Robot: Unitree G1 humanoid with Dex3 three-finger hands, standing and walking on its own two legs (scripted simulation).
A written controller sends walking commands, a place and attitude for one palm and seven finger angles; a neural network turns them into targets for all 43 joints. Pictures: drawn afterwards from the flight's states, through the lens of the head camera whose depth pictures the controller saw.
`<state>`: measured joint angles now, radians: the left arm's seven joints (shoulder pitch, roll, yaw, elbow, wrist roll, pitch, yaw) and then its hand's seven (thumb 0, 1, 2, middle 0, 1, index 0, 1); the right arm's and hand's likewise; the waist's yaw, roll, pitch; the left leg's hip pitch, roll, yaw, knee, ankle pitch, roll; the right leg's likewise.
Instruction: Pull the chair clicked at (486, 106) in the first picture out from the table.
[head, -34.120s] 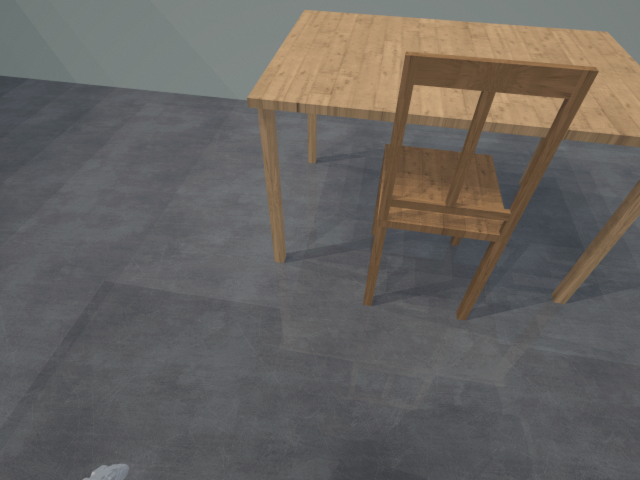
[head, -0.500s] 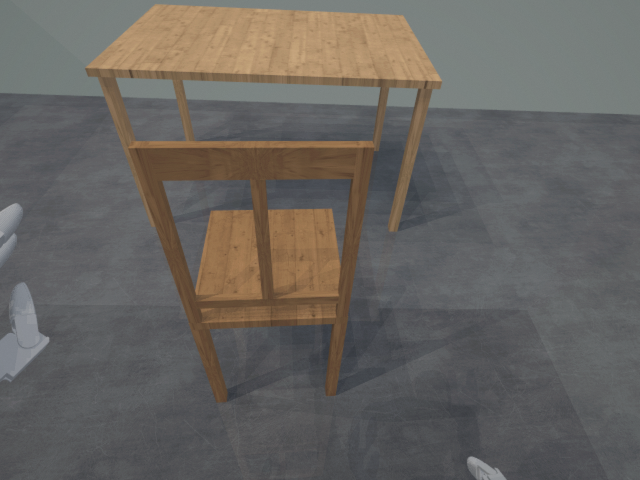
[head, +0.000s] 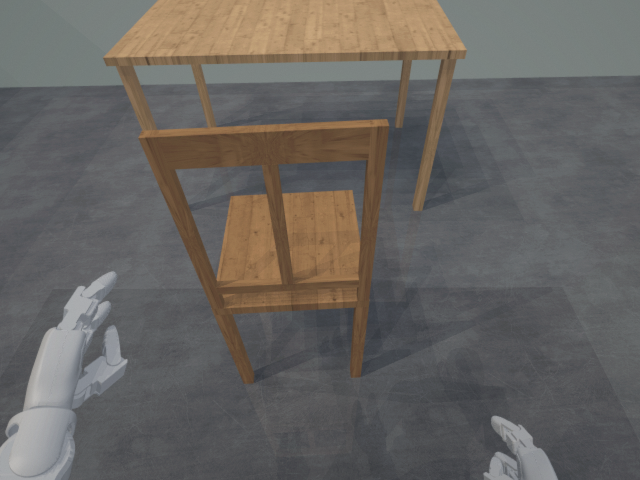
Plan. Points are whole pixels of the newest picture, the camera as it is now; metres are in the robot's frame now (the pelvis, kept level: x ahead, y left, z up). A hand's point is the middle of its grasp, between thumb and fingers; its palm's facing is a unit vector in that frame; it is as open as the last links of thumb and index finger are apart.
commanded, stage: let the arm hang, fingers relaxed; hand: left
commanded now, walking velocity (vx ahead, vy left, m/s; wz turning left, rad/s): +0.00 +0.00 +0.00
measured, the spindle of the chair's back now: (280, 230) +0.57 +0.12 -0.07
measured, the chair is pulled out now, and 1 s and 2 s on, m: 0.66 0.66 0.66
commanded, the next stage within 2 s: look to check the result in 1.00 s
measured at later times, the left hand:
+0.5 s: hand out of the picture -0.07 +0.19 -0.16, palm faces +0.02 -0.97 -0.25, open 7.3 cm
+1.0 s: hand out of the picture -0.01 +0.13 -0.17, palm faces +0.04 -0.98 -0.18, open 7.3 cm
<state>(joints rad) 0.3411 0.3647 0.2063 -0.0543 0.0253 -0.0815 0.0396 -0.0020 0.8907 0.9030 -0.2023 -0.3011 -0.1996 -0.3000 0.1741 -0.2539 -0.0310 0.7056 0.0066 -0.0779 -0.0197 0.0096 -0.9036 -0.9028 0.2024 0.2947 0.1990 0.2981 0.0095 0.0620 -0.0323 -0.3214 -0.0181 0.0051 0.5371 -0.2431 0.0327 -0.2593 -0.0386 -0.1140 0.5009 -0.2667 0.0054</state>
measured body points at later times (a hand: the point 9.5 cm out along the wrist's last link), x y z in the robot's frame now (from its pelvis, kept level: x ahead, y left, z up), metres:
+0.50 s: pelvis -0.01 -0.01 +0.00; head +0.01 -0.02 +0.45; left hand -0.07 +0.24 -0.14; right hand -0.01 -0.25 -0.15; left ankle +0.02 +0.10 -0.74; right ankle +0.00 -0.12 -0.74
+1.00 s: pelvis -0.01 -0.04 +0.00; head +0.01 -0.04 +0.45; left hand -0.01 +0.18 -0.15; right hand -0.03 -0.24 -0.16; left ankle +0.02 +0.10 -0.74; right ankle +0.00 -0.12 -0.74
